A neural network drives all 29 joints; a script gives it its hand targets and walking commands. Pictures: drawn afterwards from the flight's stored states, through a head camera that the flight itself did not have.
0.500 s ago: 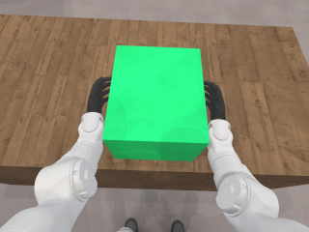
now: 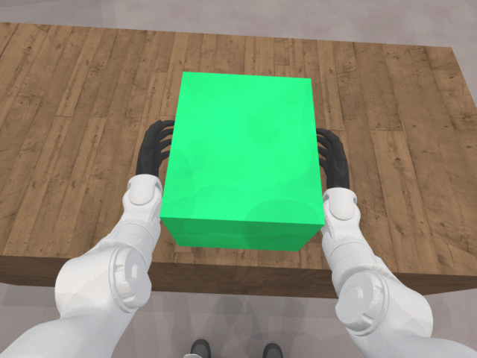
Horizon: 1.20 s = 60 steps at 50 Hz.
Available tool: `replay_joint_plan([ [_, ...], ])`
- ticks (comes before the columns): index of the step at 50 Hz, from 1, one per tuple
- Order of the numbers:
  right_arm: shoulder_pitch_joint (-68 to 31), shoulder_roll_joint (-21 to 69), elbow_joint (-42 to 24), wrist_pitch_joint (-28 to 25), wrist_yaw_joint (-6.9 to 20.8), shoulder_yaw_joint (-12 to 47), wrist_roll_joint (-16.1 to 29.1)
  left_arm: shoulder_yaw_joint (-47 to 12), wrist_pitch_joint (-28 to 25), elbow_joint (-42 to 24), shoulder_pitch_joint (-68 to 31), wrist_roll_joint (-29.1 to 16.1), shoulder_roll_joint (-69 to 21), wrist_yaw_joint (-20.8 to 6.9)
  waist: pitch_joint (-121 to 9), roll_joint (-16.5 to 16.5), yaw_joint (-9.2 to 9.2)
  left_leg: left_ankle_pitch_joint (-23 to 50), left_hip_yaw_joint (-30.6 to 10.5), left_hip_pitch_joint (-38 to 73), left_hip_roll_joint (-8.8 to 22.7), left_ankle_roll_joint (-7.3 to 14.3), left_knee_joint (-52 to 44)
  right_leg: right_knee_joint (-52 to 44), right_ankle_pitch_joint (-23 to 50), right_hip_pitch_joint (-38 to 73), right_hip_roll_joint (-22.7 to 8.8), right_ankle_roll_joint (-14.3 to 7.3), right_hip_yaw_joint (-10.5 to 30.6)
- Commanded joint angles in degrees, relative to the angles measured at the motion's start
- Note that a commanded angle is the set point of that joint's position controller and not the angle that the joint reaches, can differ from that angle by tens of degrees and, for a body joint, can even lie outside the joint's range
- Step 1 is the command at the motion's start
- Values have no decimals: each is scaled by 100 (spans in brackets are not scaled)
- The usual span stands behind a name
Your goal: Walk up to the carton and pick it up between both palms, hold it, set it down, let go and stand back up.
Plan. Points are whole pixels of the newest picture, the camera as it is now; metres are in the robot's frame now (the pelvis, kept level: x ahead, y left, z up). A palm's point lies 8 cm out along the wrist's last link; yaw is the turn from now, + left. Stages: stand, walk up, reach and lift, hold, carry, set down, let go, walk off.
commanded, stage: reach and lift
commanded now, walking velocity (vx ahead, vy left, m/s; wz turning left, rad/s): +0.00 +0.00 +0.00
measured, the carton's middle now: (242, 165) +0.45 +0.01 -0.03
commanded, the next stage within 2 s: none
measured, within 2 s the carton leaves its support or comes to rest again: leaves its support in 0.98 s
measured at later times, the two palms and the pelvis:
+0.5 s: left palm (148, 179) +0.40 +0.17 +0.00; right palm (337, 187) +0.39 -0.15 +0.00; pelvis -0.02 +0.00 +0.00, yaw -1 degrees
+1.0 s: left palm (148, 187) +0.38 +0.17 +0.00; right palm (340, 189) +0.38 -0.15 +0.01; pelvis -0.01 +0.00 -0.01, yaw +0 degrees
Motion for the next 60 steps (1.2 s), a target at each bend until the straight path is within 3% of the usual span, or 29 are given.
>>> replay_joint_plan([
  [1,-2698,3039,628,-613,874,1741,-838,-1028,-429,95,-2631,497,-3131,-627,-3694,201,111,3391,497,1228,-64,-264,345,645,3881,2359,18,30,-265],
  [4,-2841,2921,636,-819,869,1737,-660,-1226,-462,-153,-2640,535,-3175,-586,-3868,433,150,3413,451,1610,-102,-322,327,617,3790,2115,63,26,-258],
  [7,-2761,2911,917,-989,822,1876,-626,-1364,-569,-91,-2566,455,-3164,-578,-3970,321,129,3433,442,1309,-123,-335,324,672,4057,2290,97,29,-215],
  [11,-2863,2675,1111,-1086,825,1804,-696,-1370,-639,120,-2604,412,-3257,-610,-3766,271,68,3049,395,1650,-114,-321,253,482,3230,1771,147,43,-279],
  [26,-3137,2620,1579,-966,836,2056,-522,-1773,-734,265,-3014,-174,-3116,-606,-3863,269,62,2114,463,1337,-198,-254,258,523,2501,1498,250,2,-217],
  [28,-3004,2585,1650,-906,802,2128,-394,-1816,-687,412,-2882,-158,-3067,-624,-3825,350,94,2117,456,1276,-222,-250,304,549,2610,1643,254,21,-187],
  [31,-3228,2803,1563,-891,818,2431,-214,-2000,-764,393,-3142,-492,-3116,-643,-4045,130,80,2112,378,1049,-240,-185,366,701,2823,1775,286,70,-141],
  [36,-3155,2961,1698,-763,764,2897,152,-2403,-792,208,-3260,-828,-3303,-644,-4116,379,-19,2372,311,1143,-293,-261,559,868,3291,1852,292,87,-77],
  [42,-3289,3131,959,-557,712,3694,817,-2840,-678,-122,-3022,-1231,-3649,-638,-4342,306,-41,2789,105,1403,-319,-353,758,949,3575,1886,413,110,-13],
  [45,-3257,3444,601,-380,700,4077,1150,-3157,-634,-546,-3108,-1394,-3790,-606,-4447,420,12,3089,47,1479,-332,-338,862,1072,3747,2043,424,87,23],
  [47,-3235,3513,341,-240,642,4254,1349,-3418,-614,-1052,-3273,-1484,-3943,-548,-4615,489,-144,3189,-53,1681,-327,-411,918,1039,3663,1978,458,79,65],
  [50,-3253,3744,-274,-18,594,4630,1646,-3642,-479,-1548,-3244,-1606,-4212,-489,-4552,621,-105,3274,-151,1897,-380,-450,953,1017,3701,1959,451,89,131],
  [51,-3350,3831,-461,78,567,4696,1730,-3684,-427,-1665,-3416,-1619,-4235,-491,-4535,629,-73,3110,-120,1815,-397,-410,902,963,3571,2011,423,94,162],
  [52,-3291,3891,-686,175,543,4867,1877,-3894,-382,-1914,-3426,-1722,-4341,-472,-4547,665,-203,3151,-168,1912,-399,-427,906,964,3588,2083,452,76,171],
  [54,-3196,3953,-843,445,522,4990,2025,-3915,-256,-2230,-3656,-1685,-4356,-457,-4197,685,-181,2852,-207,1888,-422,-427,741,838,3259,2141,391,91,236],
  [56,-2966,4026,-1008,755,470,5183,2221,-3998,-65,-2616,-3619,-1734,-4423,-431,-4015,674,-295,2930,-281,2189,-423,-431,672,746,3222,2188,413,75,198],
  [57,-3043,3986,-1106,902,453,5172,2283,-3851,69,-2398,-3625,-1710,-4368,-472,-3689,468,-281,2551,-263,2068,-448,-359,555,602,2922,2297,379,102,255],
  [60,-3075,3936,-1517,1288,405,5257,2460,-3745,432,-2393,-3401,-1639,-4361,-571,-3255,351,-259,1970,-265,2105,-448,-218,137,348,2363,2580,301,106,326],
])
